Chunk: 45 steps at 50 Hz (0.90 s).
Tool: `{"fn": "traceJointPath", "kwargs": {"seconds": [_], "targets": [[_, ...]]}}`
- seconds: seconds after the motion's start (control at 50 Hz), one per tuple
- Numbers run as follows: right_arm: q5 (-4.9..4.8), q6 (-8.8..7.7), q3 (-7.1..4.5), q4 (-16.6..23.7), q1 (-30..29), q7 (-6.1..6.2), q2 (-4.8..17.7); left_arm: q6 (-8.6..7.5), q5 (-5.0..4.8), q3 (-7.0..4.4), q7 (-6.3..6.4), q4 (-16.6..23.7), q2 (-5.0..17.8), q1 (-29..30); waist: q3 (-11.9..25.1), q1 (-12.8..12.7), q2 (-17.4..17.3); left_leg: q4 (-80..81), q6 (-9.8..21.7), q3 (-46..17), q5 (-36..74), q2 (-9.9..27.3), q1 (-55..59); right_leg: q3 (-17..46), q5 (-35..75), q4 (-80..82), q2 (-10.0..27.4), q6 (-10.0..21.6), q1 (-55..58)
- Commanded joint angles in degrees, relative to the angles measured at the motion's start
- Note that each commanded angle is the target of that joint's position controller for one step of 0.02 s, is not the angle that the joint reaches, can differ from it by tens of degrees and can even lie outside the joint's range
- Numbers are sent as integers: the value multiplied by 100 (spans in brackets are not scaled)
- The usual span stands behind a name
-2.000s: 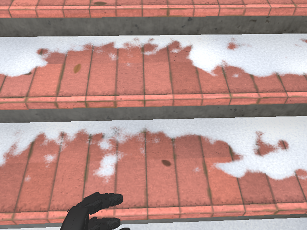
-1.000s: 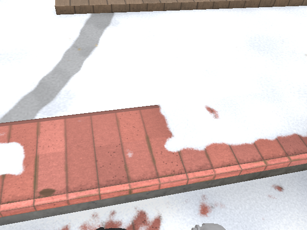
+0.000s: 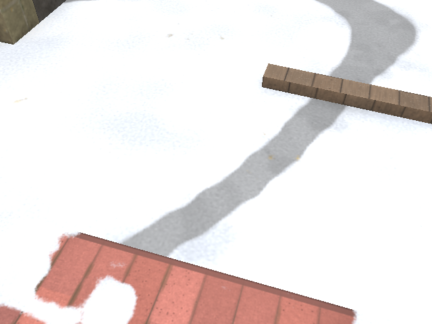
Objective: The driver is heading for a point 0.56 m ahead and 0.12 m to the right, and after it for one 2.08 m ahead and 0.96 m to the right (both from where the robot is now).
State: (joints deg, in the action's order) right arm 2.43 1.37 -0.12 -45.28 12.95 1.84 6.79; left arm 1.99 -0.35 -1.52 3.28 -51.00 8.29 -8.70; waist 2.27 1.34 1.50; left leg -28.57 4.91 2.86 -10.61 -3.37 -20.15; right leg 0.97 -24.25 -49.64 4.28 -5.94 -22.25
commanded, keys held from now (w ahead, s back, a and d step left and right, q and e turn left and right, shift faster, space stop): no key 0.68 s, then w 0.32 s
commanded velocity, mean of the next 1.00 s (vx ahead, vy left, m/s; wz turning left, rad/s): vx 0.08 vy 0.00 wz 0.02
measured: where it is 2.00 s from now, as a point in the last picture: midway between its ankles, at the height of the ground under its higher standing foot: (232, 308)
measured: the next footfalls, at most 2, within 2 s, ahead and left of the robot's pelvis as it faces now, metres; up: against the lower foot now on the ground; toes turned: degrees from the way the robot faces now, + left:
right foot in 0.06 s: +0.02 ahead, -0.16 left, +0.00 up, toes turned -1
right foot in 1.36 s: +0.35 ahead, -0.11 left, +0.15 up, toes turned -8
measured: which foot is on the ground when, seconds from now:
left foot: down 0.00-1.00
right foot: up 0.00-0.04, down 0.06-0.98, up 1.00-1.00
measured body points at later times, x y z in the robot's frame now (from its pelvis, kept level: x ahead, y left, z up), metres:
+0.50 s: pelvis +0.01 -0.03 +0.01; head +0.02 -0.04 +0.46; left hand -0.02 +0.18 -0.15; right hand +0.04 -0.26 -0.15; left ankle +0.05 +0.07 -0.73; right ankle -0.02 -0.16 -0.73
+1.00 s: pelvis +0.06 -0.01 +0.00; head +0.07 +0.00 +0.45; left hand +0.03 +0.24 -0.16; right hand +0.09 -0.26 -0.15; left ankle +0.05 +0.08 -0.74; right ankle -0.02 -0.15 -0.72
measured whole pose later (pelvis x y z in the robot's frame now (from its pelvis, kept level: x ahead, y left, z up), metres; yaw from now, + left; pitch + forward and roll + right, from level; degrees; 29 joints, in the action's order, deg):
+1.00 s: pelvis +0.06 -0.01 +0.00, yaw -1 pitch +2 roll +0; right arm -0.6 -3.4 -2.2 -60.9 16.2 0.5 10.4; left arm -0.2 -0.6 -2.6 2.2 -61.6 12.2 -22.6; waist 2.5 0.0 1.9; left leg -31.0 3.4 4.1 -16.1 0.0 -15.6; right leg 0.7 -22.9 -37.2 1.4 2.8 -12.1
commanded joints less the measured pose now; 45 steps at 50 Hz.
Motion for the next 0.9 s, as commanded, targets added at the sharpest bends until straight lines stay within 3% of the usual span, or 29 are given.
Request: {"fn": "traceJointPath", "kwargs": {"seconds": [0.02,0.04,0.06,0.08,0.1,0.12,0.14,0.16,0.2,0.24,0.44,0.68,0.72,0.76,0.78,0.82,0.84,0.86,0.9], "targets": [[-125,-37,-83,133,-27,89,392,75,36,-72,66,-209,333,-659,225,-219,-931,822,620,-1467,657,1376,513,-157,740,2085,-42,170,880],[-190,-66,-107,-27,184,64,394,75,104,-85,50,-293,448,-589,-3,-115,-739,856,416,-1481,-61,1209,467,-21,1231,2455,-2,282,861],[-172,-118,-138,-161,212,16,399,73,192,-84,31,-337,532,-561,-134,-75,-530,844,274,-1435,-681,1085,261,120,1625,2479,134,371,1000],[-166,-148,-184,-266,324,-37,439,61,200,-93,2,-374,603,-643,-192,18,-285,855,190,-1264,-1188,872,136,78,1575,2411,172,481,1047],[-198,-124,-212,-334,329,-3,427,-12,110,-144,-42,-510,651,-657,-368,27,225,953,51,-957,-983,675,404,79,795,2465,72,666,547],[-199,-101,-238,-392,67,53,530,-89,66,-93,-68,-617,376,-700,-476,-118,189,755,-19,-806,-708,626,653,122,667,2698,49,730,262],[-216,-77,-246,-415,-44,91,475,-152,101,-68,-64,-740,277,-696,-449,-88,288,649,-26,-719,-428,623,801,137,773,2818,66,735,224],[-203,-46,-240,-497,-16,105,413,-203,101,-79,-71,-808,320,-683,-444,-61,321,603,-26,-674,-184,619,871,141,933,2855,58,731,241],[-167,-15,-251,-627,80,109,313,-255,95,-75,-74,-956,295,-796,-317,-53,185,592,-19,-618,148,597,1049,134,1060,2889,51,743,344],[-197,4,-247,-736,74,86,256,-272,88,-63,-77,-1085,289,-957,-294,-81,70,601,-12,-592,361,604,1127,123,1193,2912,27,752,418],[-226,44,-220,-1229,207,73,457,-243,104,12,-97,-1367,323,-1383,-357,-157,-147,607,-104,-504,675,638,1078,63,1565,2998,-59,847,710],[-241,18,-137,-1616,330,88,473,-189,108,63,-100,-1390,248,-1478,-522,-163,-160,650,-179,-488,477,673,889,33,1470,3105,-144,891,763],[-310,21,-189,-1661,373,103,608,-160,37,-9,-68,-1346,445,-1474,-453,-162,-52,407,-65,-278,-1281,444,720,52,-53,3055,-226,1141,711],[-334,-42,-208,-1563,135,113,680,-153,6,-76,-23,-1160,648,-1357,-885,-245,49,334,46,-308,-2374,390,-42,502,-1500,3325,17,1411,450],[-327,-110,-188,-1506,4,94,611,-174,8,-110,-16,-1108,744,-1418,-1003,-311,164,149,54,-254,-2252,335,-363,845,-1744,3491,232,1542,517],[-277,-261,-142,-1460,-61,13,408,-221,-2,-211,-12,-1088,967,-1675,-911,-409,680,-971,-47,26,-1338,250,-839,1933,-2039,3986,1028,1953,945],[-276,-325,-120,-1479,13,-42,344,-227,-1,-255,-4,-1068,1042,-1700,-849,-410,786,-1713,-82,-41,-1107,424,-929,2327,-2074,4153,1382,2180,920],[-322,-384,-91,-1483,82,-88,319,-215,-9,-271,19,-1016,1080,-1560,-924,-320,833,-2190,-86,-106,-1139,570,-1203,2490,-1959,4207,1545,2309,943],[-362,-451,-116,-1391,145,-144,496,-213,0,-257,15,-798,1034,-1198,-1078,-139,563,-1457,-65,-99,-1469,703,-916,1843,-1017,4097,1249,2037,874]]}}
Velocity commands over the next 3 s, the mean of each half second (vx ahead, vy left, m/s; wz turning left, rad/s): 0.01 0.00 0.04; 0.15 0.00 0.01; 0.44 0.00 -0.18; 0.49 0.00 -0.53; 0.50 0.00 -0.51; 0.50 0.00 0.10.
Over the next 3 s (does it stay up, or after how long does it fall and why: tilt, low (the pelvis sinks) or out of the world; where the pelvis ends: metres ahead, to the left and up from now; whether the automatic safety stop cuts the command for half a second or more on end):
stays up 1.03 -0.37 0.13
